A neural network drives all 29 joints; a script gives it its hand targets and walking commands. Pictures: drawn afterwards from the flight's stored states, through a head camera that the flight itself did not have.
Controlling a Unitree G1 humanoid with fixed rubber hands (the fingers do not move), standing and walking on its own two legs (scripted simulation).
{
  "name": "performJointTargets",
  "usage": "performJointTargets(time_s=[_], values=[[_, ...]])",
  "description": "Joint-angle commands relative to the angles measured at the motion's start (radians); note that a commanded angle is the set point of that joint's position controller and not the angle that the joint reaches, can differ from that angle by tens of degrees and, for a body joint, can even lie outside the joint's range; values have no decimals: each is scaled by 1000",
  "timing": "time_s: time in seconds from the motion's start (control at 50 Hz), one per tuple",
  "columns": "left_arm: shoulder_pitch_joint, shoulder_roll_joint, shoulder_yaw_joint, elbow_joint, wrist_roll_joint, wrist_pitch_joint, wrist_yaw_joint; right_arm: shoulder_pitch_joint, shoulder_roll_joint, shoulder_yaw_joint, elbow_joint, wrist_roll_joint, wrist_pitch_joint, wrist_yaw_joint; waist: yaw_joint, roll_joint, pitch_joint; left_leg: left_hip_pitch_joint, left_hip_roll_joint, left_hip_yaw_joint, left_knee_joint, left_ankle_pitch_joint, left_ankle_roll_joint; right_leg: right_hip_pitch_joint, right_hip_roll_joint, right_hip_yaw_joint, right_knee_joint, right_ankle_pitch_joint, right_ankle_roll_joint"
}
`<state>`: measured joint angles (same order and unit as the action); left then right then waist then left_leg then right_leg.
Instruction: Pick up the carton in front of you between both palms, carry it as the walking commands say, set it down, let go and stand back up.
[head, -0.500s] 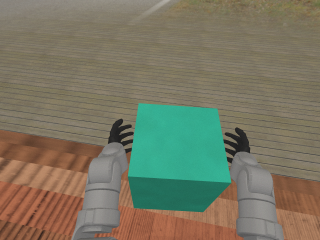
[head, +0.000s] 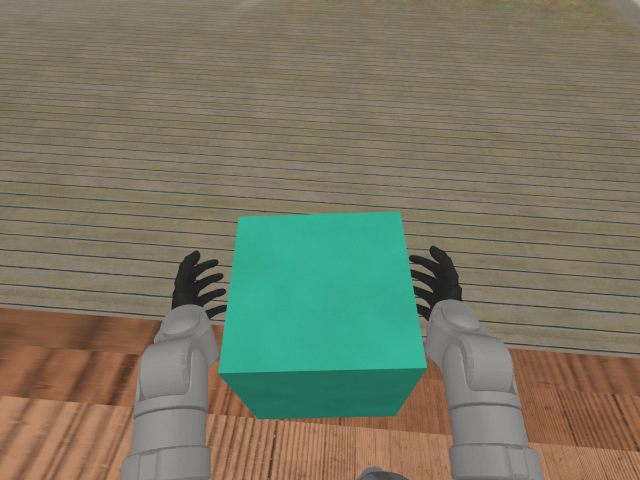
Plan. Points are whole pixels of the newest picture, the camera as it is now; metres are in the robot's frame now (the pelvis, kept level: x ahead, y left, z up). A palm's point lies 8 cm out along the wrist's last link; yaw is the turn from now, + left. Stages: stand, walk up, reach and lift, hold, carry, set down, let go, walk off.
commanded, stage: carry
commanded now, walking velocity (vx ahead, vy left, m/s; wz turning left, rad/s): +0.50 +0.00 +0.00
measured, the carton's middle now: (323, 324) +0.34 -0.01 +0.00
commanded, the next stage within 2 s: none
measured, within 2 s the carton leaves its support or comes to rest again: neither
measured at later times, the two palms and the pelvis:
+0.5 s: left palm (209, 231) +0.69 +0.21 -0.15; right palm (348, 234) +0.66 -0.10 -0.15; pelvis +0.36 +0.07 -0.24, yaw -1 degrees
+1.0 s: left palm (208, 211) +0.98 +0.28 -0.34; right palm (307, 201) +1.00 -0.03 -0.33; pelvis +0.68 +0.10 -0.42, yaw +1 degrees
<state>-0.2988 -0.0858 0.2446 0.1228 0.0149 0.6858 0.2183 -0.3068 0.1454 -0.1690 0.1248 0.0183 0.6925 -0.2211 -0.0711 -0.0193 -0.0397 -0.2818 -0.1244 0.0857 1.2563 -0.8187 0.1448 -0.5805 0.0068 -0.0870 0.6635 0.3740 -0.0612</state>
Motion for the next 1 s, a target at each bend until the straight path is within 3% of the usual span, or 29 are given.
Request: performJointTargets(time_s=[0.0, 0.02, 0.04, 0.08, 0.12, 0.14, 0.16, 0.22, 0.26, 0.3, 0.34, 0.38, 0.4, 0.42, 0.44, 0.46, 0.5, 0.52, 0.56, 0.66, 0.74, 0.82, 0.84, 0.86, 0.88, 0.9, 0.92, 0.94, 0.98], values=[[-425, -608, -475, -31, -80, 31, 6, -506, 632, 475, -80, 83, 17, -7, 392, -183, -303, -388, 86, 22, 674, 808, -148, 745, 11, -58, -132, -51, -99], [-442, -612, -498, -37, -98, 44, 13, -521, 636, 472, -117, 85, 26, -16, 302, -251, -204, -516, -36, 60, 780, 74, -131, 772, -113, 107, -239, 361, -119], [-442, -616, -525, -29, -124, 64, 19, -550, 587, 428, -117, 67, 40, -31, 196, -85, -192, -739, -26, -16, 748, -65, -121, 888, -235, 335, -4, 794, -154], [-538, -647, -582, -66, -205, 87, 34, -444, 514, 302, -22, 32, 62, -50, 189, 54, -249, -820, 93, -185, 480, 149, -91, 837, -283, 538, 45, 285, -248], [-577, -636, -590, -114, -257, 102, 18, -342, 502, 271, 68, -2, 68, -60, 140, 97, -321, -683, 151, -212, 158, 344, -82, 694, -248, 539, 16, -14, -202], [-658, -666, -634, -158, -276, 97, 9, -411, 521, 251, 28, 8, 62, -43, 123, -38, -329, -639, 169, -195, 35, 447, -73, 618, -267, 551, 70, 91, -241], [-710, -702, -639, -137, -278, 92, 1, -491, 551, 256, 4, 10, 61, -28, 121, -65, -273, -560, 178, -180, -47, 553, -90, 461, -293, 599, 8, -35, -277], [-788, -847, -662, -135, -314, 81, -44, -718, 645, 338, -144, 69, 25, 13, 142, -18, -279, -462, 168, -125, -44, 707, -81, 377, -239, 494, 83, -80, -246], [-679, -820, -621, -14, -242, 74, -41, -681, 647, 360, -60, 55, 14, 16, 202, 74, -235, -592, 173, -138, -342, 1052, -78, 486, -116, 462, 188, -426, -185], [-620, -792, -606, -49, -214, 48, -29, -622, 658, 380, -58, 57, 5, 13, 210, 37, -222, -308, 128, -32, -681, 1271, -94, 369, -16, 242, 254, -534, -122], [-555, -769, -587, -1, -170, 42, -10, -564, 629, 393, -48, 62, 9, 7, 186, -86, -214, -117, 137, 19, -758, 1295, -101, 310, -34, 213, 320, -470, -125], [-452, -746, -539, 71, -110, 45, 11, -545, 594, 404, -59, 85, 19, -1, 92, -129, -294, 34, 150, 7, -797, 1200, -91, 358, -73, 187, 529, -242, -103], [-398, -736, -507, 101, -82, 46, 17, -530, 599, 425, -52, 82, 21, -2, -48, -82, -405, 275, 157, -10, -762, 1235, -73, 309, -82, 141, 808, -88, -43], [-415, -732, -504, 76, -53, 41, 23, -504, 588, 416, -5, 83, 26, -2, -155, 134, -389, 405, 155, 12, -742, 1246, -34, 137, 4, 41, 1195, -482, 6], [-449, -717, -475, 100, -33, 46, 33, -486, 563, 406, 37, 80, 32, -9, -145, 266, -297, 503, 264, -147, -590, 1487, -12, -151, 127, 34, 1405, -1131, 44], [-427, -683, -448, 95, -36, 49, 39, -444, 576, 421, 40, 72, 33, -19, -11, 208, -299, 566, 342, -364, -517, 1720, 3, -323, 121, 97, 1334, -1192, 60], [-426, -681, -390, 96, -13, 36, 44, -533, 674, 483, 9, 161, 26, -20, -35, 82, -331, 481, 443, -616, -618, 1067, 117, -416, 16, 136, 1104, -1066, 62], [-474, -721, -382, 84, -29, 16, 36, -567, 739, 511, -13, 179, 7, -7, -24, 77, -379, 405, 458, -708, -590, 949, 168, -399, -19, 229, 1001, -1008, 57], [-555, -758, -405, 42, -67, -15, 14, -665, 785, 553, -62, 218, -12, 24, 49, 83, -363, 145, 433, -619, -580, 837, 158, -266, -53, 243, 784, -810, 49], [-614, -804, -519, -42, -114, -64, -8, -599, 773, 529, -60, 180, -61, 48, 36, 180, -406, 132, 361, -397, -509, 1049, 122, -215, -24, 136, 700, -479, 26], [-517, -747, -548, -5, -115, -69, -8, -477, 691, 488, -6, 106, -77, 20, -31, 50, -275, 187, 197, -294, -285, 790, 36, -307, -1, 65, 206, -107, 15], [-507, -713, -548, -54, -116, -54, 3, -419, 670, 495, -30, 102, -72, 2, -60, 118, -225, -39, 132, -153, -251, 768, -6, 142, 80, -99, -65, 58, 41], [-496, -696, -543, -59, -117, -45, 6, -411, 656, 496, -44, 103, -69, -4, -38, 118, -218, -49, 132, -139, -199, 837, -19, 215, 85, -119, -92, 64, 42], [-437, -681, -518, -21, -99, -33, 6, -420, 631, 481, -46, 89, -63, -6, 82, 153, -296, -111, 182, -119, -32, 1100, -61, 414, 117, -168, 92, 69, 7], [-445, -674, -511, -47, -102, -25, 4, -456, 633, 489, -73, 99, -59, -9, 229, 119, -344, -170, 234, -76, 246, 1343, -103, 577, 68, -120, 34, -23, -28], [-394, -641, -486, -10, -84, -12, 9, -497, 629, 475, -65, 91, -43, -11, 361, -104, -314, -349, 126, 6, 637, 1051, -155, 721, 19, -53, -138, -33, -99], [-412, -640, -497, -4, -91, 1, 12, -487, 642, 456, -66, 71, -28, -15, 357, -244, -232, -590, -31, 55, 879, 147, -173, 787, -105, 126, -140, 219, -161], [-438, -656, -526, 4, -114, 12, 14, -516, 636, 460, -75, 76, -13, -27, 212, -122, -166, -810, -7, 4, 788, 8, -119, 861, -214, 351, -4, 625, -173], [-529, -672, -589, -64, -204, 42, 25, -436, 543, 332, -12, 44, 10, -46, 148, 90, -239, -815, 99, -138, 576, 179, -93, 753, -288, 509, 24, 221, -220]])
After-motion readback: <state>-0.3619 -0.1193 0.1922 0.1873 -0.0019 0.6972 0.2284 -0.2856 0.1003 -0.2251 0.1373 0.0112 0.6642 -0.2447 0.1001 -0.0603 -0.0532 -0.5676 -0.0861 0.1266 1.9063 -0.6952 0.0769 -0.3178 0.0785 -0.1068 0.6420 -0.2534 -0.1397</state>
